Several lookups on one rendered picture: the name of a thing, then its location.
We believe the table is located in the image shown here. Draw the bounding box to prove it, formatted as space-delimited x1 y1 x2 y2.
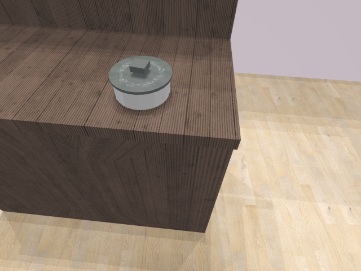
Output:
0 0 241 233

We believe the pot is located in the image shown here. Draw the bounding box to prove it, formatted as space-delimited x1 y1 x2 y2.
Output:
113 82 170 110

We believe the lid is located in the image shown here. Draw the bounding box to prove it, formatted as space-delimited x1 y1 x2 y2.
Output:
109 56 173 95

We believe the knob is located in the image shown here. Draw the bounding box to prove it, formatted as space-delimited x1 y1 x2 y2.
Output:
129 58 150 75

